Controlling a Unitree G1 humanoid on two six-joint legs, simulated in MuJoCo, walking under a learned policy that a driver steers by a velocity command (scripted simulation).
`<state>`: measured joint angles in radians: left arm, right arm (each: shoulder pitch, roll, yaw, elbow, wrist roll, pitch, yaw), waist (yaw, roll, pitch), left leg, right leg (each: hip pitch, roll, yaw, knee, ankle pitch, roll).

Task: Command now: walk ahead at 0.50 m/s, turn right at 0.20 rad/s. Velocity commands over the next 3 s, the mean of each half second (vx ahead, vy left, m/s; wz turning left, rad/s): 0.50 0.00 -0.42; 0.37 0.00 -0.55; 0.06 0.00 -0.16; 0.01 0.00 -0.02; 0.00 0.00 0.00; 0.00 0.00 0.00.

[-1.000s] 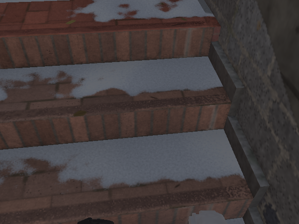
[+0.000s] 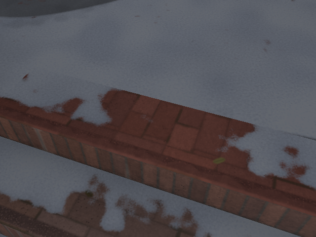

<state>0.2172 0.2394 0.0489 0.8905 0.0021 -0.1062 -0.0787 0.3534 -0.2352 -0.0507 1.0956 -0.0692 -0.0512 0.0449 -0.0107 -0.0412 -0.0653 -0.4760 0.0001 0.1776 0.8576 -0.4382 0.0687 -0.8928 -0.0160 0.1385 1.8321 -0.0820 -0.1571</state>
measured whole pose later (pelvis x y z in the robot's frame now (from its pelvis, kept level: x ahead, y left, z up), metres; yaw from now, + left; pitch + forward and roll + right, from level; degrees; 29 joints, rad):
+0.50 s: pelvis +0.30 -0.07 +0.12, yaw -14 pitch +6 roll -2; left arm 0.32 0.22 0.03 0.98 0.04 -0.07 -0.05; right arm 0.23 -0.24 -0.02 0.99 -0.08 -0.09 0.07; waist 0.05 0.02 -0.15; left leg -0.67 0.01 -0.16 1.65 -0.06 0.13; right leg -0.67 0.17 -0.04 1.04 -0.47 -0.12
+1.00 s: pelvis +0.59 -0.08 +0.28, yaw -32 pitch +6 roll +2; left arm 0.20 0.27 0.08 0.90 0.05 -0.09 -0.05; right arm 0.05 -0.19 0.01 0.88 -0.03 -0.11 -0.02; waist -0.01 -0.04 -0.12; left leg -0.73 0.07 0.18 0.95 -0.32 0.05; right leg -0.73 0.03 0.12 1.62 -0.24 -0.05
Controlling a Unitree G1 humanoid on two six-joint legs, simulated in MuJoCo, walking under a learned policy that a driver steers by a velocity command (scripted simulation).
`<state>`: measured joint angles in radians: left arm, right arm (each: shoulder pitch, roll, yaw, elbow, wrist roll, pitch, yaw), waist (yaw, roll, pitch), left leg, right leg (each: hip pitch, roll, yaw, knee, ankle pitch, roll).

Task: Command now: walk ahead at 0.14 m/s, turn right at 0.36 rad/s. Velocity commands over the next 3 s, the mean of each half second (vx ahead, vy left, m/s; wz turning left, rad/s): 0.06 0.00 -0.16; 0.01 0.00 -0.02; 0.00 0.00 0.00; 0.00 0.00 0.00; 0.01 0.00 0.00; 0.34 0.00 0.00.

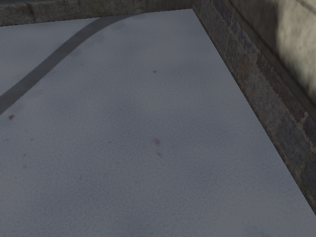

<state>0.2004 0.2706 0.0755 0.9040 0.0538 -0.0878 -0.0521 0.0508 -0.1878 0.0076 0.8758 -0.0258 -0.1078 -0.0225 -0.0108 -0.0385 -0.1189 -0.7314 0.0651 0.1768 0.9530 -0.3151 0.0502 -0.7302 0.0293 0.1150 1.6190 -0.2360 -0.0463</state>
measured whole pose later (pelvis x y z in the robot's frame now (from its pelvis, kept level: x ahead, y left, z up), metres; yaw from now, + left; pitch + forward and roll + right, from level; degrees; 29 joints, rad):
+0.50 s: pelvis +0.09 +0.01 +0.06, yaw -4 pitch +1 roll +1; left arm 0.14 0.19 0.01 0.89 0.01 -0.02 0.00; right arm 0.10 -0.20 0.00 0.95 -0.02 -0.04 -0.01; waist -0.01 -0.02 -0.02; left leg -0.27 0.03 0.17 0.50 -0.26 0.03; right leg -0.35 -0.03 -0.01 0.51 -0.19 0.00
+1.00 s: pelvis +0.12 +0.02 +0.07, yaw -4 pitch -1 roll +0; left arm 0.16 0.21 0.04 1.01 0.00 0.01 0.04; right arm 0.20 -0.20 0.00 1.05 -0.02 0.00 -0.02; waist -0.02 0.00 0.02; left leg -0.15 0.01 0.16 0.40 -0.25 0.04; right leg -0.23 -0.04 -0.01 0.43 -0.19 0.02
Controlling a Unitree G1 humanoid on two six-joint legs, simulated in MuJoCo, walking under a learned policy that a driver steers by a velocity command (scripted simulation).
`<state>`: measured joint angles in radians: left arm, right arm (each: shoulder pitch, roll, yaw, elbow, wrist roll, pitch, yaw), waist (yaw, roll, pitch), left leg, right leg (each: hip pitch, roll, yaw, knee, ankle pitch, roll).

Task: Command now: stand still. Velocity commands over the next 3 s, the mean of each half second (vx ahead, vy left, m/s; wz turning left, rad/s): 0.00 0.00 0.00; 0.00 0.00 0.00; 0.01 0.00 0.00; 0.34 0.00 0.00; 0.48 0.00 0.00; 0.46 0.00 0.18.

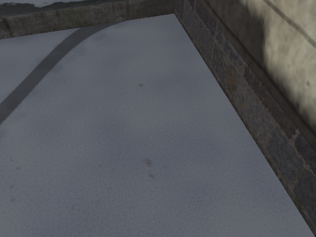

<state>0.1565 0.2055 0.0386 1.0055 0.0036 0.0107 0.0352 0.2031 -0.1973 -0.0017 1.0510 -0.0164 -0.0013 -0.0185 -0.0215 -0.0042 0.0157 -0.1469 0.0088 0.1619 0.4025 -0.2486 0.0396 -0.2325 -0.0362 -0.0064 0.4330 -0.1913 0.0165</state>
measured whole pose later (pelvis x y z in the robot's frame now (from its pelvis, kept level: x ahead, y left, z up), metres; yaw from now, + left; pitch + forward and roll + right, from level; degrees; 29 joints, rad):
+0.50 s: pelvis +0.01 +0.00 +0.00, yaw +0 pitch +0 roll +0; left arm 0.20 0.19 0.03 1.08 0.00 0.01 0.04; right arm 0.29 -0.18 0.01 1.08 -0.01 0.00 -0.03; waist -0.02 0.00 0.00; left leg -0.14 0.00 0.15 0.37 -0.24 0.04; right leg -0.23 -0.04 -0.01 0.41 -0.19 0.02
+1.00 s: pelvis +0.01 +0.00 +0.00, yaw +0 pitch +0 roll +0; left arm 0.24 0.18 0.03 1.10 0.00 0.01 0.04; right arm 0.34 -0.16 0.01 1.09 -0.01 0.00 -0.02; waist -0.02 0.00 0.00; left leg -0.13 0.00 0.15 0.37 -0.25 0.04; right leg -0.22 -0.04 -0.01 0.41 -0.19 0.02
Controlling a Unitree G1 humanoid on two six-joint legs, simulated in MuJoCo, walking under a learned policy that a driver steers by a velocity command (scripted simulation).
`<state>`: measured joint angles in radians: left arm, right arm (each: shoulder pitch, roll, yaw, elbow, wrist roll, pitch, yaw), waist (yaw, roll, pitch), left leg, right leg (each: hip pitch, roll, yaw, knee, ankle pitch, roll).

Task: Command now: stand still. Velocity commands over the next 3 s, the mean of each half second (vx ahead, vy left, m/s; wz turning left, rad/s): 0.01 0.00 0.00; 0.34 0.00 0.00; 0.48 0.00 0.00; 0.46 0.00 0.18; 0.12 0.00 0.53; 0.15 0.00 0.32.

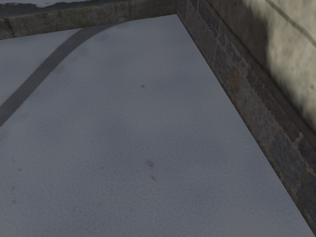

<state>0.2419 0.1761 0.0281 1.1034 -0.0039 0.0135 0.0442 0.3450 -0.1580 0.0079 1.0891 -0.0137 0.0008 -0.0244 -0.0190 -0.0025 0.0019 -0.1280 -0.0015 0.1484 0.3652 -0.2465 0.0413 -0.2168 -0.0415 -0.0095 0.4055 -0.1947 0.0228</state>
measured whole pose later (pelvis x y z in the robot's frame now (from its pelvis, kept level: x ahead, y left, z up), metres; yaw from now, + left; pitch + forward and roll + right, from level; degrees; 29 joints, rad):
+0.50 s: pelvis +0.00 +0.00 +0.00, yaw +0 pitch +1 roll +0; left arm 0.28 0.17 0.04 1.10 0.02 0.01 0.01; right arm 0.39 -0.15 0.00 1.09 -0.02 -0.02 0.02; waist -0.02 0.00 -0.01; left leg -0.13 0.00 0.14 0.37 -0.26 0.05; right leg -0.23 -0.04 -0.01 0.45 -0.28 0.01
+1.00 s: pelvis +0.16 -0.08 +0.00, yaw -1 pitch +5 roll -2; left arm 0.49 0.08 0.00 1.04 0.07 -0.13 -0.01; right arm 0.15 -0.19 -0.05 0.90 -0.06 -0.10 0.05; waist 0.03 0.05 -0.10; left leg -0.78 0.10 -0.02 1.27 -0.06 0.18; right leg -0.11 0.06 -0.05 0.31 -0.29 -0.06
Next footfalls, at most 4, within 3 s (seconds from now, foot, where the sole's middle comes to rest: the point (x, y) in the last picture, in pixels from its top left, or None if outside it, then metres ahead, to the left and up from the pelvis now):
0.78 right None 0.11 -0.17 -0.78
1.22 left None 0.47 0.04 -0.78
1.72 right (203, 190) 0.73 -0.19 -0.78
2.22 left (143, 162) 0.89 0.09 -0.78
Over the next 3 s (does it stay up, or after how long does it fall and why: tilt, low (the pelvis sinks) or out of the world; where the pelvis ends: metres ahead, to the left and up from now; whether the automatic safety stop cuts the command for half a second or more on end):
stays up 0.87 0.02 0.00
